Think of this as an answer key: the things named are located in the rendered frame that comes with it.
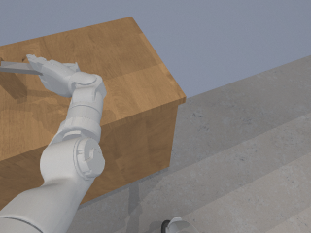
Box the robot left upper arm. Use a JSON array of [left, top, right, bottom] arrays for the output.
[[0, 136, 105, 233]]

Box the counter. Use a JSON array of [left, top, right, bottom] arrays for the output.
[[0, 17, 187, 211]]

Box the robot right shin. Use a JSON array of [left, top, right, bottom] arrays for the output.
[[169, 217, 182, 225]]

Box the left robot forearm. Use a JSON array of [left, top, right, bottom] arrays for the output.
[[40, 71, 107, 175]]

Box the right robot thigh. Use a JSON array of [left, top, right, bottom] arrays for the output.
[[165, 220, 199, 233]]

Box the left robot hand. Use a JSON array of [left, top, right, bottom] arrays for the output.
[[26, 54, 81, 98]]

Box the tap lever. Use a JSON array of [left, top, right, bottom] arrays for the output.
[[0, 61, 43, 76]]

